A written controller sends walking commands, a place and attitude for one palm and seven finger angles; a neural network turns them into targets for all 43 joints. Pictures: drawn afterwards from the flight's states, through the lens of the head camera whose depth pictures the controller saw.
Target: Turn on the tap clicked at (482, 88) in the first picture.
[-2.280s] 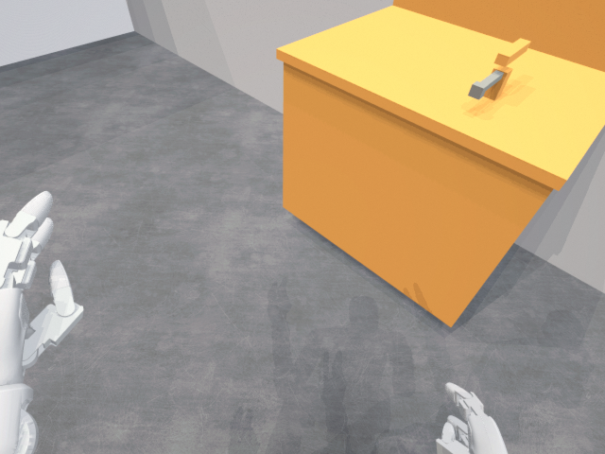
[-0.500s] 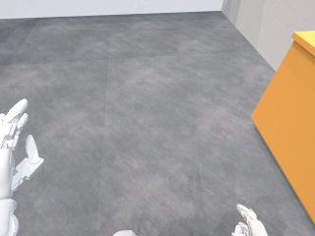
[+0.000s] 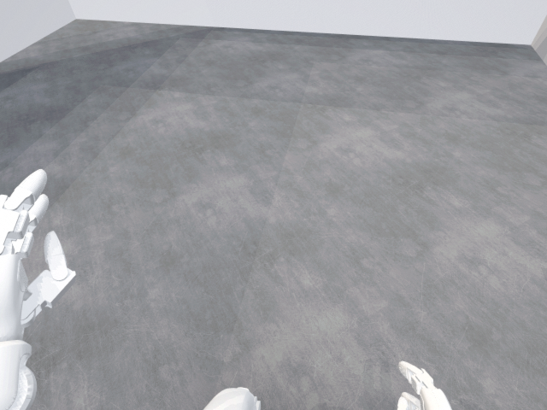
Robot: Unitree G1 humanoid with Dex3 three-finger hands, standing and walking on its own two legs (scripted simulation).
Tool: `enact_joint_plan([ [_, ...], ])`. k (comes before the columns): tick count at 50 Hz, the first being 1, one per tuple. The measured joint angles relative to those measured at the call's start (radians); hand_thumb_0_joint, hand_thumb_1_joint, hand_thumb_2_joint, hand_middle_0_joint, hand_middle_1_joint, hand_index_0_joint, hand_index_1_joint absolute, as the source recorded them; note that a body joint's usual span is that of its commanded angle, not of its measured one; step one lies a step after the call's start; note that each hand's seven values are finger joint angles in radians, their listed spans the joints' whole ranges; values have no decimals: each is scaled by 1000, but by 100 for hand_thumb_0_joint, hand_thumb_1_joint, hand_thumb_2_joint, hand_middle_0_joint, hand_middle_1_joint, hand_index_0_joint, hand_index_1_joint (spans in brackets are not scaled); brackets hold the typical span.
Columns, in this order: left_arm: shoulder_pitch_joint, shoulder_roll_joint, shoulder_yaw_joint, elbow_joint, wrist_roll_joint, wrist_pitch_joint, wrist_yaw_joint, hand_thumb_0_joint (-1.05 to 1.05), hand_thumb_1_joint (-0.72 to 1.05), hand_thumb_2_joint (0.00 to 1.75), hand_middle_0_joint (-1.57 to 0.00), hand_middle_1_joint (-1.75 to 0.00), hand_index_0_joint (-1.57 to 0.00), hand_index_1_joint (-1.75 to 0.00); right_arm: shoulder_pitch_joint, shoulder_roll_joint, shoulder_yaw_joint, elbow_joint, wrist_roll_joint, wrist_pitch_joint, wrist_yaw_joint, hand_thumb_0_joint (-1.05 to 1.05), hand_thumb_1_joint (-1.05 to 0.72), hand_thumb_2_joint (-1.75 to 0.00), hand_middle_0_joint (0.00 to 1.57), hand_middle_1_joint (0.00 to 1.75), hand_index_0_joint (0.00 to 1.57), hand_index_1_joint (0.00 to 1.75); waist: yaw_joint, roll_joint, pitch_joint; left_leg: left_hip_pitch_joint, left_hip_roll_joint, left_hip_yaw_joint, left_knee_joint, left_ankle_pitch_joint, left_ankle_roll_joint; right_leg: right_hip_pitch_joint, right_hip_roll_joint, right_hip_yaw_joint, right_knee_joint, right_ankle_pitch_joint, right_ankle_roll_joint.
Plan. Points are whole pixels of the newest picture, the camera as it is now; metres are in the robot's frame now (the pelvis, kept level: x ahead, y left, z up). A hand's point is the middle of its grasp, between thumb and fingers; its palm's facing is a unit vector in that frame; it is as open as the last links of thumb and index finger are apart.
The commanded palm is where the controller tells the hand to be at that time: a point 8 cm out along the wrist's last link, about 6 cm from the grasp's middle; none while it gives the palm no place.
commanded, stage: walk around to get in front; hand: left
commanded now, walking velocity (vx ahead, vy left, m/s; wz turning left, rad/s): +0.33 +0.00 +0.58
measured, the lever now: out of the picture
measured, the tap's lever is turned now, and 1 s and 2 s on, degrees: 0 0 0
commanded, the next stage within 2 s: walk to a spot facing it in 1.64 s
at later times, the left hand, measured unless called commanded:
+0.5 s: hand out of the picture +0.21 +0.32 +0.20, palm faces +0.54 -0.72 -0.44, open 7.4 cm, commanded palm +0.15 +0.36 +0.18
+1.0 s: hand out of the picture +0.31 +0.39 +0.19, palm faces +0.66 -0.64 -0.40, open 7.4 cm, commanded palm +0.25 +0.41 +0.18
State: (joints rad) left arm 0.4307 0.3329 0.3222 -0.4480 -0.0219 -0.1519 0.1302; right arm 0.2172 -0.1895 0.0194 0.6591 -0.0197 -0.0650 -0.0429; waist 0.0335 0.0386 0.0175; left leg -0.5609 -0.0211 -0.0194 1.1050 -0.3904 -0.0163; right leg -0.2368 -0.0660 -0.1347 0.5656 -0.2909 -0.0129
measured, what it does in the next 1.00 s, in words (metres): walks ahead, turning left: left foot, then right foot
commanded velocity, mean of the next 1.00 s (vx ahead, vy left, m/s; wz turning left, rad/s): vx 0.37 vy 0.00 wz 0.20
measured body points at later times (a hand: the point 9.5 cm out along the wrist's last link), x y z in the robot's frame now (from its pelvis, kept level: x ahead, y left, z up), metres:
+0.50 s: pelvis +0.05 +0.05 +0.01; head +0.07 +0.06 +0.46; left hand +0.17 +0.36 +0.22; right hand +0.25 -0.10 -0.09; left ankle +0.03 +0.17 -0.73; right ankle +0.13 -0.06 -0.69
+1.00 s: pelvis +0.17 +0.09 -0.01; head +0.19 +0.11 +0.44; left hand +0.27 +0.42 +0.21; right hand +0.41 -0.12 -0.08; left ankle +0.17 +0.22 -0.73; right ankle +0.16 -0.04 -0.70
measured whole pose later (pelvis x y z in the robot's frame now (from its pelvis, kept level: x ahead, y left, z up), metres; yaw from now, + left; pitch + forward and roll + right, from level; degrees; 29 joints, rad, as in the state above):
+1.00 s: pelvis +0.17 +0.09 -0.01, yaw +17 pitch -1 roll +1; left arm 0.44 0.40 0.41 -0.53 -0.03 -0.25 0.18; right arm 0.20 -0.24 -0.06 0.59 0.00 -0.07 -0.09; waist 0.00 -0.05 0.05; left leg -0.33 0.08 0.17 0.62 -0.26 0.01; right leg -0.33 -0.11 -0.10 0.94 -0.51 0.02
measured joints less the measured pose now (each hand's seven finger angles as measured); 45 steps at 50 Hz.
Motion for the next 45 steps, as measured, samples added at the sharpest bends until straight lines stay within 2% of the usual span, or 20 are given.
enact_joint_plan([
  [2,14,-15,-14,10,3,-3,-1,1,89,90,-21,-30,-21,-30,3,-15,-7,9,1,13,-7,1,-90,-90,21,30,20,30,-6,-13,-1,-26,24,35,90,36,-15,33,-25,-20,-36,0,13],
  [4,26,-10,-21,5,6,-5,-1,1,89,90,-21,-30,-21,-30,9,-25,-16,2,1,18,-19,1,-90,-90,21,30,20,30,-14,-36,1,-13,53,66,46,53,-17,57,-52,-41,-69,8,24],
  [8,35,17,-12,-41,2,-14,15,1,89,90,-21,-30,-22,-30,27,-49,-43,-34,-2,8,-36,1,-91,-90,21,29,20,30,-17,-75,8,87,94,122,-232,40,0,65,-99,-77,-75,2,43],
  [11,32,30,9,-101,-5,-21,37,1,89,90,-21,-30,-22,-30,35,-68,-59,-64,-1,-1,-43,1,-91,-90,21,29,20,29,-12,-94,11,197,90,158,-438,36,13,43,-130,-90,-9,-40,66],
  [12,30,33,20,-123,-9,-25,45,1,89,90,-21,-30,-22,-30,36,-78,-62,-82,3,-6,-45,1,-91,-90,21,29,20,29,-11,-92,11,242,83,163,-509,49,25,20,-139,-88,47,-71,68],
  [13,19,37,34,-137,-12,-33,52,1,89,90,-21,-30,-22,-30,26,-80,-68,-95,8,-13,-48,1,-91,-90,20,29,20,29,-19,-90,21,243,79,159,-526,149,35,-19,-144,-67,153,-113,68],
  [15,-24,52,58,-116,-7,-50,58,1,89,90,-21,-30,-21,-30,-17,-47,-72,-85,17,-21,-40,1,-91,-90,20,29,19,29,-30,-106,59,228,66,153,-451,132,41,-113,-115,24,429,-211,60],
  [16,-37,59,66,-100,-3,-52,52,1,89,90,-20,-30,-21,-30,-31,-27,-67,-77,20,-22,-31,1,-91,-90,20,29,19,29,-38,-106,61,227,65,145,-441,106,43,-161,-90,48,541,-225,57],
  [17,-40,65,72,-90,0,-48,46,1,89,90,-20,-30,-21,-30,-38,-8,-59,-70,24,-23,-21,1,-91,-90,20,29,19,29,-46,-103,57,231,64,135,-445,92,43,-204,-71,57,616,-221,57],
  [19,-24,66,73,-99,1,-41,33,1,89,90,-20,-30,-21,-30,-39,29,-39,-62,28,-30,-5,1,-91,-90,20,29,19,29,-55,-93,45,247,64,119,-482,95,42,-269,-50,52,656,-184,62],
  [21,12,59,64,-128,-1,-48,23,1,89,90,-20,-30,-21,-30,-25,56,-18,-58,27,-43,7,1,-91,-90,20,29,19,29,-55,-77,34,270,65,106,-529,114,38,-298,-44,35,580,-130,65],
  [24,63,58,54,-147,0,-71,9,1,89,90,-20,-30,-21,-30,4,80,9,-48,22,-56,8,1,-91,-90,21,29,20,29,-40,-46,18,308,65,92,-587,128,34,-280,-38,10,382,-79,67],
  [29,57,67,59,-49,2,-68,2,1,89,90,-21,-30,-21,-30,35,79,29,-16,14,-41,-10,1,-90,-90,21,30,20,30,-5,6,-8,336,66,64,-556,76,18,-137,-5,-31,80,-48,66],
  [30,42,70,60,-27,4,-59,5,1,89,90,-21,-30,-21,-30,38,74,30,-14,14,-36,-14,1,-90,-90,21,30,20,30,-4,9,-14,322,64,57,-510,44,17,-99,2,-33,19,-46,52],
  [31,19,64,56,-4,9,-50,6,1,89,90,-21,-30,-21,-30,33,63,27,-8,14,-28,-15,1,-90,-90,21,30,20,30,-1,20,-14,291,71,55,-426,2,31,-96,7,-39,13,23,22],
  [33,-36,25,26,39,11,-33,7,1,89,90,-20,-30,-21,-30,9,29,13,23,14,-13,-12,1,-90,-90,21,30,20,30,6,34,0,205,58,33,-175,-59,36,-97,0,-54,70,27,-19],
  [35,-52,-18,0,57,10,-30,5,1,89,90,-20,-30,-21,-30,-11,-5,-1,44,13,-1,-7,1,-90,-90,21,30,20,30,7,26,10,127,50,40,13,-37,23,-72,-10,-57,68,3,-26],
  [37,-33,-37,-16,40,13,-32,3,1,89,90,-20,-30,-21,-30,-22,-30,-14,41,14,11,-10,1,-90,-90,21,30,20,30,-7,8,16,73,65,62,62,-5,11,-42,-20,-61,30,3,-18],
  [41,26,1,-9,-53,13,-49,8,1,89,90,-21,-30,-22,-30,-18,-54,-41,-6,11,17,-24,1,-91,-90,21,29,20,29,-35,-54,24,80,108,117,-184,40,11,1,-44,-67,-32,8,-7],
  [45,63,48,34,-130,2,-72,34,1,89,90,-21,-30,-22,-30,5,-78,-69,-59,11,9,-38,1,-91,-90,20,29,20,29,-38,-80,27,181,112,164,-468,102,13,30,-60,-68,-15,-37,17],
])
